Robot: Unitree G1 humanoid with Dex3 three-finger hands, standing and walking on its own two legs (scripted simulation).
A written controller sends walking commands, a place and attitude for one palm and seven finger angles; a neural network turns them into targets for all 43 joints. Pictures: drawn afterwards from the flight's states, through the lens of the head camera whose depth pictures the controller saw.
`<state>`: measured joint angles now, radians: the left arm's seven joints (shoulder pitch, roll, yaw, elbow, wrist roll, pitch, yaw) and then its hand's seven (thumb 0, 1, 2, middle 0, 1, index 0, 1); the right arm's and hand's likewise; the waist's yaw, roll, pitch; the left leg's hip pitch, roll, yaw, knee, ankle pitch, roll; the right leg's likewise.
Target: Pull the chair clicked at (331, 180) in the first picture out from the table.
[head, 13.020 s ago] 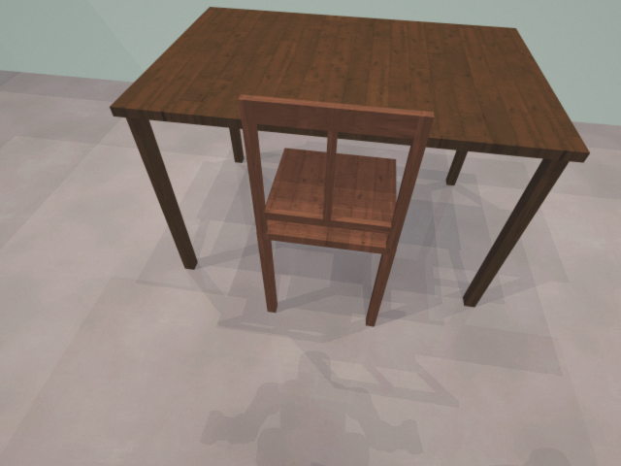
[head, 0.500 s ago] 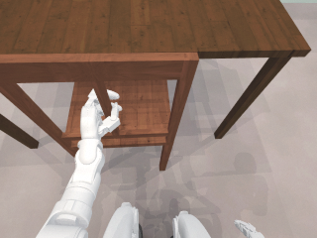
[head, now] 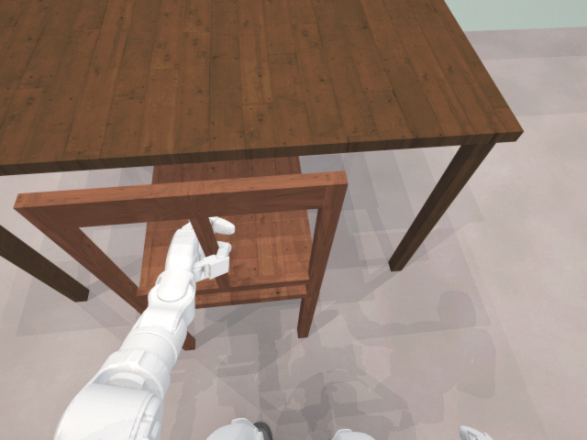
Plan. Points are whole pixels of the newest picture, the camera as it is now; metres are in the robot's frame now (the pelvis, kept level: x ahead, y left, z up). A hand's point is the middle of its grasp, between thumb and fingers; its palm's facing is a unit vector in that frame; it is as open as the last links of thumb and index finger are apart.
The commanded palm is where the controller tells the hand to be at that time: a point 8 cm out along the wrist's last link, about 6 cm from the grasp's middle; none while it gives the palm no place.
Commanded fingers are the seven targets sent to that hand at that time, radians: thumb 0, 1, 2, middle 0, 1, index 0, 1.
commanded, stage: step backward, pulling the chair out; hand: left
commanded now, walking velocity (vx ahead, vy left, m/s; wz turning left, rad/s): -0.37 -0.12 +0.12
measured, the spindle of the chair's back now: (213, 254) +0.40 +0.13 -0.09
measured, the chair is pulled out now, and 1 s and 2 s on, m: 0.06 0.16 0.28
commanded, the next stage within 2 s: none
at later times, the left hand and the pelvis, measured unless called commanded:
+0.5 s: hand (233, 307) +0.30 +0.08 -0.05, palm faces -0.02 -0.99 -0.12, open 5.3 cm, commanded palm +0.30 +0.14 -0.05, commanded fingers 0.00 0.90 0.90 -0.50 -1.45 -0.50 -1.45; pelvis -0.05 -0.02 +0.01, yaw +2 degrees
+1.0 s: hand (228, 319) +0.28 +0.09 -0.05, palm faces -0.01 -0.99 -0.14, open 5.4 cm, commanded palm +0.28 +0.14 -0.05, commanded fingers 0.00 0.90 0.90 -0.50 -1.45 -0.50 -1.45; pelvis -0.07 -0.02 +0.01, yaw +3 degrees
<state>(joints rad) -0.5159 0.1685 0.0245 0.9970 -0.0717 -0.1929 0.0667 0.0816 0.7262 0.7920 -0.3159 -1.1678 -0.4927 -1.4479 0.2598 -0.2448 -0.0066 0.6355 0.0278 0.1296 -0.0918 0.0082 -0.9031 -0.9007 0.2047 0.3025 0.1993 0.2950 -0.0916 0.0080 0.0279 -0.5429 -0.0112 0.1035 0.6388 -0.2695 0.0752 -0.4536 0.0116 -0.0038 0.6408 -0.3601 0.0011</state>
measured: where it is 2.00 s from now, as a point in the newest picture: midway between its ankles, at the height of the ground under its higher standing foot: outside the picture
